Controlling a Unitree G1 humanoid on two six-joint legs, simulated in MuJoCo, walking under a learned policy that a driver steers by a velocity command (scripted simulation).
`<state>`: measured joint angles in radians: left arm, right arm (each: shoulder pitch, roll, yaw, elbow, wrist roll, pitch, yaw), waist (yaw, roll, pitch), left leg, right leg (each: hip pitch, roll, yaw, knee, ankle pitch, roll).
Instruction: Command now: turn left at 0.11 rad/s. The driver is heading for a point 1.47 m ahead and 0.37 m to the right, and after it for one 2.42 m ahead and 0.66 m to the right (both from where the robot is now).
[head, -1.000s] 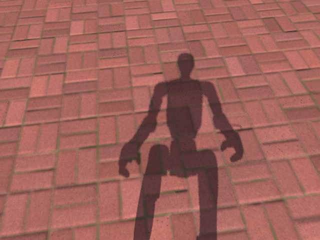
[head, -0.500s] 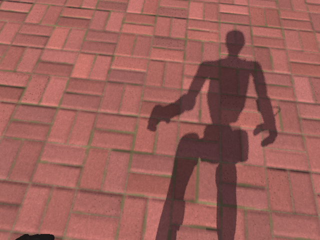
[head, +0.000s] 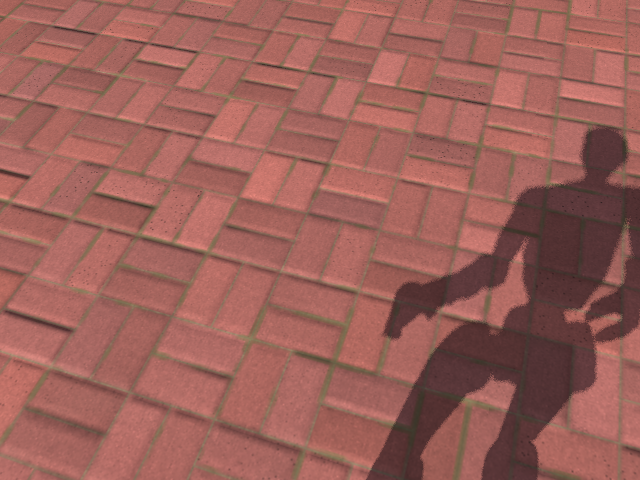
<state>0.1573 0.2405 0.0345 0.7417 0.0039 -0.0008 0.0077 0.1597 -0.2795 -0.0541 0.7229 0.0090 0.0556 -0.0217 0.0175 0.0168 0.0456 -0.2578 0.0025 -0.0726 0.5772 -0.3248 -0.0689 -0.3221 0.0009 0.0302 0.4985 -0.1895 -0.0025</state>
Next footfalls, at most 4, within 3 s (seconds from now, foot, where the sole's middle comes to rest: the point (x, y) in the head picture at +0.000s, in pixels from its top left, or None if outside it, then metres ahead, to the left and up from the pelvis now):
0.02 left None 0.02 0.14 -0.77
1.06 left None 0.46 0.13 -0.77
1.60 right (410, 363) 0.73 -0.14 -0.77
2.08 left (372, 245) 1.07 -0.07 -0.77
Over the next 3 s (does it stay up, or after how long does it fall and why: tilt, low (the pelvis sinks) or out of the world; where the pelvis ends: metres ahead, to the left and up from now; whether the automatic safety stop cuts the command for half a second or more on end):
stays up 1.23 -0.38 0.00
